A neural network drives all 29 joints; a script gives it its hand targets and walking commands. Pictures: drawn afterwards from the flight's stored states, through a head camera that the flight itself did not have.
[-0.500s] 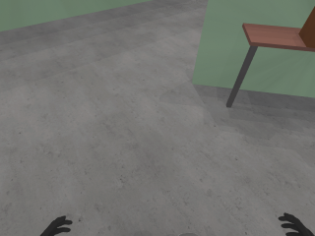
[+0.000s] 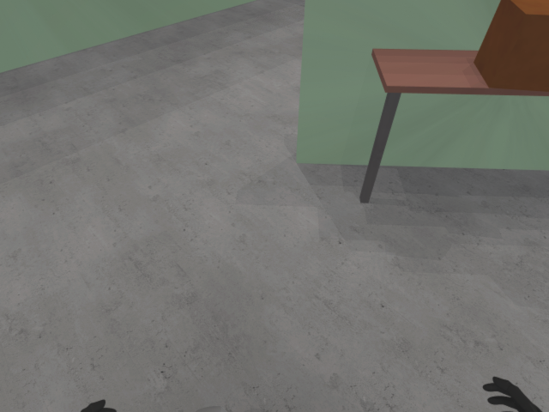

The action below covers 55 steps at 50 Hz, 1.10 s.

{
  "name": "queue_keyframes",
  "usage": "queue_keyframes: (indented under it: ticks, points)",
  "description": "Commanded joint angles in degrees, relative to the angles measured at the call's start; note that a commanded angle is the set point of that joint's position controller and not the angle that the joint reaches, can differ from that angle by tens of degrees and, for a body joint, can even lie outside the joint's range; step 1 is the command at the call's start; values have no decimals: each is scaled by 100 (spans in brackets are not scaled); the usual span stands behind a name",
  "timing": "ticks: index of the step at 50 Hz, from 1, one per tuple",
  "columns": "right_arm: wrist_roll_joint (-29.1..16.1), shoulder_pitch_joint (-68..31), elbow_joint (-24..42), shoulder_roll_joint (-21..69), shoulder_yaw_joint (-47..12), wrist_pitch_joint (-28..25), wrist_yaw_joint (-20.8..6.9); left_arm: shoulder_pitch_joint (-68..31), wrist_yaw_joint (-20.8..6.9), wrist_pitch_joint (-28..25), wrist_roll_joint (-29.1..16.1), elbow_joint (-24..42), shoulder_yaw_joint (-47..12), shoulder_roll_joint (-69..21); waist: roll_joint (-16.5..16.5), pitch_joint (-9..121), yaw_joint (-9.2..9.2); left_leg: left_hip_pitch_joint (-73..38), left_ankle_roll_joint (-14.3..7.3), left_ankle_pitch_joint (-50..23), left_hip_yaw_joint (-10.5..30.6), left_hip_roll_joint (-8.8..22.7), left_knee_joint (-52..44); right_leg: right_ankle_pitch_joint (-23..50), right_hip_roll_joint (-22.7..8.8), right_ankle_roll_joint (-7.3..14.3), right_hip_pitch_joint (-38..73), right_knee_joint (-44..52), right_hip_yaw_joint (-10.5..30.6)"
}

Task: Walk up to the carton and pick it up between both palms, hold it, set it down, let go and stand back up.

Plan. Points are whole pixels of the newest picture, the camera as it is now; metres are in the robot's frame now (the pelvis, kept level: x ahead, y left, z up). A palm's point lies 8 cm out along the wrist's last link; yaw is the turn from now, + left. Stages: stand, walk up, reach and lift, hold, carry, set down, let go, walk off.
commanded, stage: walk up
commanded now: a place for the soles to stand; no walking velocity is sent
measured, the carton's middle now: (531, 43) +1.23 -0.92 +0.01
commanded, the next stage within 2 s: none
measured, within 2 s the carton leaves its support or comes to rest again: neither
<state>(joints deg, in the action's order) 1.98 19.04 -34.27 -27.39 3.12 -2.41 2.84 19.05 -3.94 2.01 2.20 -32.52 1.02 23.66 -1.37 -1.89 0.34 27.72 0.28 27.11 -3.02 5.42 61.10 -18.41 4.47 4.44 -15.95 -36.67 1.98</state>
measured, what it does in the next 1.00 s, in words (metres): walks ahead: left foot, then right foot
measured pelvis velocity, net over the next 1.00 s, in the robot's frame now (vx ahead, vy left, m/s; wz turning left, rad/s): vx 0.28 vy -0.13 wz -0.06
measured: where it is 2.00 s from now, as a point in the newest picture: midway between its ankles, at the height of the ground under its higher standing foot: (362, 345)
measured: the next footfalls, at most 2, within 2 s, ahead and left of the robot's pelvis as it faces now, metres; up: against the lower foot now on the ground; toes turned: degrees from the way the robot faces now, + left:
left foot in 0.20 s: +0.20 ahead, +0.15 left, +0.00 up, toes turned +4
right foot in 0.62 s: +0.32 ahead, -0.22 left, +0.00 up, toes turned -2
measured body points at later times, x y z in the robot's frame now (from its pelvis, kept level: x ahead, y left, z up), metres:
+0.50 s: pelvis +0.15 -0.03 -0.01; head +0.15 +0.00 +0.44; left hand +0.32 +0.25 -0.09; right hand +0.24 -0.38 -0.05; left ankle +0.16 +0.14 -0.72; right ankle +0.19 -0.19 -0.67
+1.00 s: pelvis +0.28 -0.13 -0.01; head +0.28 -0.12 +0.44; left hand +0.42 +0.16 -0.10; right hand +0.36 -0.48 -0.06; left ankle +0.34 +0.01 -0.70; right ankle +0.28 -0.22 -0.73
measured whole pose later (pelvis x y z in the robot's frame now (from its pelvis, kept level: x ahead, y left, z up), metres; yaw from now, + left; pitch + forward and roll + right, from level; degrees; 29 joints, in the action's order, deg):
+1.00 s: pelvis +0.28 -0.13 -0.01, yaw -4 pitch -2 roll +0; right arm 2.0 20.1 -34.2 -26.8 3.0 -2.1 3.9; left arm 17.7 -3.6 2.7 2.1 -31.8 1.0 24.1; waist -1.9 -3.0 0.4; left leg 25.6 0.4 26.3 -1.3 4.6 49.2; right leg -20.0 3.4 3.5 -16.6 -38.9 -0.4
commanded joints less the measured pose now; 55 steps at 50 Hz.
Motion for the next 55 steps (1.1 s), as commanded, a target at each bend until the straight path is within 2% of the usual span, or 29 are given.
queue_keyframes:
  ticks: [1,3,6,8,9,10,11,12,15,17,23,27,29,30,31,32,33,34,35,36,39,46,48,50,51,52,53,54,55]
  points:
    - [-117,-323,412,-982,237,-44,-22,254,73,-104,-56,406,629,1382,-330,-241,494,935,-69,-193,100,39,-990,34,-1402,647,864,2048,2103]
    - [-134,-472,469,-997,231,-73,-13,286,66,-79,-45,397,635,1405,-413,-438,539,863,-108,-270,134,-30,-1366,-85,-1400,530,767,2088,2169]
    - [-132,-401,411,-875,193,-150,40,193,36,-97,-52,391,570,1310,-506,-251,474,389,-173,-479,5,-252,-2102,1256,-1312,512,923,1589,1880]
    - [-148,248,124,-730,194,-212,128,-258,13,-86,-80,473,495,1192,-318,229,55,-976,-217,-1336,-371,-592,-3215,2545,-941,382,587,542,1064]
    - [-97,830,-87,-885,252,-228,175,-396,6,-125,-120,497,414,1001,-135,719,-250,-2379,-368,-2154,-283,-461,-3587,2665,-741,119,-7,-321,734]
    - [19,1424,-192,-1302,409,-216,216,-358,15,-174,-88,560,362,710,259,1163,-551,-3627,-745,-1522,855,330,-3542,2168,-499,-149,-1043,-1491,521]
    - [171,1609,-82,-1852,525,-167,281,-297,29,-189,-33,763,331,429,1361,1270,-642,-4072,-1460,-926,3548,2228,-3971,-1199,74,-404,-2442,-2690,411]
    - [156,1451,0,-1823,543,-86,302,-737,91,-21,109,923,647,1241,423,854,-737,-3483,-1943,494,4040,2480,-4320,-1677,-60,-412,-2845,-3408,1027]
    - [187,940,224,-1456,443,-178,300,-594,-16,19,82,778,659,1273,-118,-111,-337,-2510,-1501,378,2499,1919,-4293,-999,-491,-522,-2973,-3654,1176]
    - [173,716,304,-1381,413,-242,264,-414,-116,18,42,578,632,1099,244,-121,-222,-2026,-1237,-370,1606,1537,-4229,-683,-403,-490,-2513,-3347,886]
    - [152,539,481,-1541,538,-271,217,-973,-223,133,-17,734,581,978,842,-444,-307,-1959,-1311,-622,961,1679,-4238,-225,-806,-550,-2603,-2215,546]
    - [129,-136,592,-1719,566,-250,168,-903,-341,87,-36,640,589,987,1172,-253,-33,-1459,-1039,-469,210,1472,-3945,-47,-910,-328,-1163,-837,-156]
    - [104,-433,610,-1615,538,-204,136,-161,-307,23,-8,340,667,1007,773,234,498,-905,-853,-573,-186,1301,-2910,491,-683,-177,390,-253,-479]
    - [137,-263,551,-1295,451,-154,99,477,-229,-43,6,46,769,1234,-189,589,808,-637,-696,-694,-470,929,-1294,307,-443,-203,1206,-9,-349]
    - [101,-69,592,-818,291,-109,45,739,-110,-79,50,-8,888,1681,-1468,552,940,335,-471,232,-517,468,206,-389,-715,-160,1489,345,684]
    - [-91,-259,881,-530,178,-84,48,466,-45,-117,-30,282,920,2158,-2427,438,872,1366,-294,1432,-138,-495,1162,-1532,-1404,77,1081,1903,3185]
    - [-129,-357,942,-847,344,-31,116,118,-43,-128,-170,443,880,2074,-1937,34,642,1411,-301,1265,512,-353,1693,-2276,-1758,373,534,2889,4479]
    - [-185,-224,794,-1068,383,-16,105,-88,19,-113,-222,499,849,1912,-1192,-140,423,1508,-245,640,645,-155,1688,-1869,-1763,396,734,2655,4201]
    - [-190,-42,570,-1160,411,15,95,-159,84,-77,-158,452,825,1804,-688,-184,328,1466,-225,313,543,24,1422,-1173,-1697,347,850,2161,3378]
    - [-188,142,389,-1205,410,11,80,-145,141,-56,-123,419,783,1670,-494,-135,266,1300,-205,130,394,106,1179,-327,-1550,322,976,1783,2823]
    - [-142,199,243,-1030,320,-4,97,-28,140,-50,-66,434,655,1373,-645,92,265,824,-125,167,243,23,368,630,-1490,455,878,1741,2176]
    - [-189,-115,341,-982,247,-34,115,59,79,12,-38,513,650,1367,-579,-265,488,522,-142,156,1,-88,-1207,-126,-1526,723,585,1804,1868]
    - [-224,127,239,-940,231,-74,132,-171,49,42,-12,561,626,1341,-627,-137,372,47,-180,-43,-86,-190,-1776,-17,-1456,680,399,1563,1631]
    - [-216,802,-26,-846,228,-142,181,-679,2,68,-24,675,539,1217,-367,164,-63,-1532,-264,-1181,-342,-403,-3002,-80,-1212,529,-450,814,1033]
    - [-157,1170,-152,-1002,308,-147,216,-732,-40,33,3,706,469,1016,-168,433,-270,-2650,-349,-1360,-213,-422,-3136,-381,-957,344,-1174,198,611]
    - [0,1572,-202,-1351,434,-135,260,-720,-51,-23,18,758,415,726,616,678,-552,-3448,-663,-547,1159,413,-3367,-588,-670,75,-2059,-959,201]
    - [143,1544,-69,-1855,527,-99,306,-804,-17,-8,59,956,435,664,1448,407,-626,-3296,-1415,753,3836,1993,-4286,-1639,-129,-260,-3123,-2107,-18]
    - [213,1308,48,-1816,537,-60,357,-1125,12,122,191,1103,687,1202,532,-110,-674,-2494,-1759,1866,4156,2341,-4624,-1700,-480,-323,-3160,-2732,810]
    - [212,1086,131,-1721,522,-108,367,-1038,-18,143,134,1067,743,1281,291,-381,-527,-2439,-1772,1681,3881,2291,-4537,-1386,-573,-436,-3347,-3072,915]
